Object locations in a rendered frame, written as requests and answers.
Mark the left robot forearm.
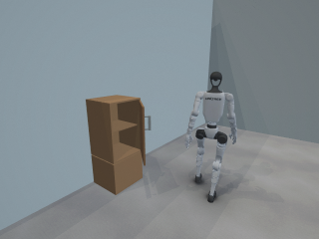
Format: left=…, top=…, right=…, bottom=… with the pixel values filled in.
left=186, top=110, right=196, bottom=134

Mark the handle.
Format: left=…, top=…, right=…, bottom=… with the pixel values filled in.
left=145, top=116, right=152, bottom=130

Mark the cupboard door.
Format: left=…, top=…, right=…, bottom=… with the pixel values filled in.
left=139, top=100, right=146, bottom=166

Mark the robot left upper arm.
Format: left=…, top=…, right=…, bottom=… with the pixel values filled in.
left=191, top=91, right=205, bottom=117

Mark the right robot forearm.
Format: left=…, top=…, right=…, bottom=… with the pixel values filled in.
left=229, top=113, right=237, bottom=134

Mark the robot left hand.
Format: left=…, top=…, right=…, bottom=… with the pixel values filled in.
left=184, top=133, right=193, bottom=149

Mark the humanoid robot torso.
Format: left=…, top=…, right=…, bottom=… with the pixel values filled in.
left=202, top=90, right=225, bottom=139

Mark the robot right upper arm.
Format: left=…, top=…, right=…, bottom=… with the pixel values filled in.
left=224, top=93, right=234, bottom=120

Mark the robot right thigh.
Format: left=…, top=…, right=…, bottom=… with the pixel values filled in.
left=212, top=131, right=228, bottom=171

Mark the robot right hand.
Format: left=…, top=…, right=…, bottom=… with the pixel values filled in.
left=228, top=132, right=237, bottom=144

